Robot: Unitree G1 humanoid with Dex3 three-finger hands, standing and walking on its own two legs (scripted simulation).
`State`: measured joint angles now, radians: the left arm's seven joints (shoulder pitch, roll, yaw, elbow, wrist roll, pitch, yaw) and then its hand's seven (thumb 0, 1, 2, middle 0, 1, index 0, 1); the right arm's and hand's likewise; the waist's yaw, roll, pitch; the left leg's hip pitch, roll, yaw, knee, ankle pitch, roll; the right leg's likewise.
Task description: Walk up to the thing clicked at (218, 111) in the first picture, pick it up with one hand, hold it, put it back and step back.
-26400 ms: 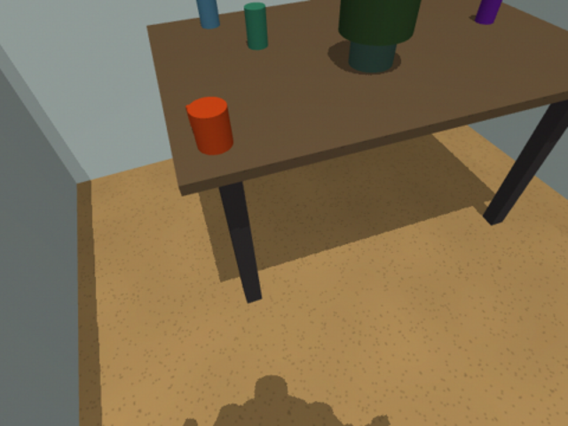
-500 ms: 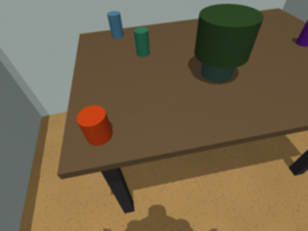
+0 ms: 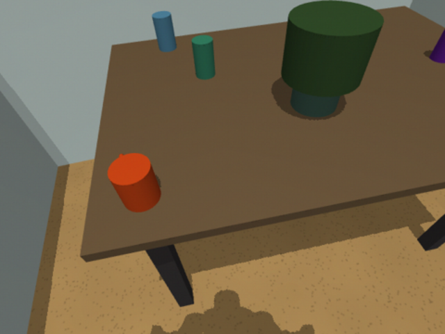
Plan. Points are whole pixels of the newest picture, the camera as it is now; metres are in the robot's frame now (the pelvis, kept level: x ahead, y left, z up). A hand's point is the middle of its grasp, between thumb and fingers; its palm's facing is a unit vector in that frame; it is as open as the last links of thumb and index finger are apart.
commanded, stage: stand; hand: left
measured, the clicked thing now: (133, 178) +0.45 +0.23 +0.01
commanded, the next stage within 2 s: step back in 1.94 s
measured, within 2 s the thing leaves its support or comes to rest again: neither
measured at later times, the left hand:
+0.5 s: hand out of the picture +0.08 +0.26 -0.15, palm faces -0.02 -0.94 -0.35, open 7.4 cm
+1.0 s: hand out of the picture +0.08 +0.26 -0.15, palm faces -0.03 -0.94 -0.35, open 7.4 cm
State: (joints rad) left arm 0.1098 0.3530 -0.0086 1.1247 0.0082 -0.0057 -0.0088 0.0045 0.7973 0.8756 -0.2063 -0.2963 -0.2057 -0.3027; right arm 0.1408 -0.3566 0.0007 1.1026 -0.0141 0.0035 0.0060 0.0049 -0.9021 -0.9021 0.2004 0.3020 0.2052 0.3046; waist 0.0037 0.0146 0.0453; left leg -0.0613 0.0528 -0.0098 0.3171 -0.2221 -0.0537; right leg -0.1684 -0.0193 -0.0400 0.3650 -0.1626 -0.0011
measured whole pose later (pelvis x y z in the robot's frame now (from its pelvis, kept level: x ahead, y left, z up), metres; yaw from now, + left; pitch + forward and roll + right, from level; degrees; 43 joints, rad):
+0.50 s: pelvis +0.00 +0.00 +0.00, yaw +0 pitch -2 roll +0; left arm 0.11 0.35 0.00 1.12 0.01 -0.01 -0.01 0.01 0.90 0.90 -0.21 -0.30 -0.21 -0.30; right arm 0.14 -0.35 0.00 1.10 -0.01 0.00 0.00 0.00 -0.90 -0.90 0.20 0.30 0.21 0.30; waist 0.00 0.01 0.04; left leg -0.05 0.05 -0.01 0.31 -0.23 -0.05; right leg -0.15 -0.02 -0.04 0.36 -0.16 0.00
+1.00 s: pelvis +0.01 +0.00 +0.00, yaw +0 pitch -2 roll +0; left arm 0.12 0.35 0.00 1.12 0.01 0.00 -0.01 0.01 0.90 0.90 -0.21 -0.30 -0.21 -0.30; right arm 0.14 -0.35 -0.01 1.11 -0.01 0.01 0.01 0.01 -0.90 -0.90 0.20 0.30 0.21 0.30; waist 0.00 0.01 0.05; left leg -0.05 0.05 0.00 0.31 -0.23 -0.05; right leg -0.16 -0.02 -0.03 0.36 -0.17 0.00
